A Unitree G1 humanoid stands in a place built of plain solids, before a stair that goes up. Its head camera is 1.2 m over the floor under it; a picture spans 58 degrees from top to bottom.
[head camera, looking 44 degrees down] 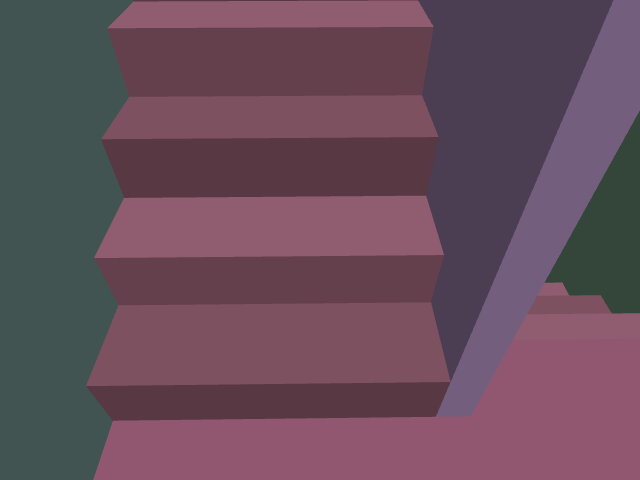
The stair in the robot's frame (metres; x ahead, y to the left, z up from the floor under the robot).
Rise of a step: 0.20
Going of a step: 0.25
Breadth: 0.90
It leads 1 degrees to the left of straight ahead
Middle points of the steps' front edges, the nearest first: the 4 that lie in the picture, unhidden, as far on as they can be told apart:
0.52 0.13 0.20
0.77 0.13 0.40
1.02 0.13 0.60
1.26 0.14 0.79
